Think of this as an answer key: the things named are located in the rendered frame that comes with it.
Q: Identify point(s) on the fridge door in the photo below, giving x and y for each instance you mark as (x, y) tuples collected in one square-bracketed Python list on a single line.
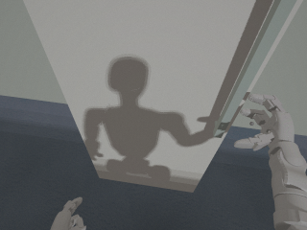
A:
[(145, 80)]

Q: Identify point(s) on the robot right hand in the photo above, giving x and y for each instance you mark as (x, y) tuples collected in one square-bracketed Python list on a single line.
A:
[(280, 124)]

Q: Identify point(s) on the handle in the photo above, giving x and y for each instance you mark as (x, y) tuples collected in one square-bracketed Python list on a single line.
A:
[(273, 24)]

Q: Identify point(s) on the robot right forearm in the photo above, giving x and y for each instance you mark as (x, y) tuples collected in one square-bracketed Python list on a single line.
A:
[(289, 186)]

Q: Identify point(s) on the robot left hand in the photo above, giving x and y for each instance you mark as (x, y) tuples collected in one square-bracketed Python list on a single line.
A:
[(64, 219)]

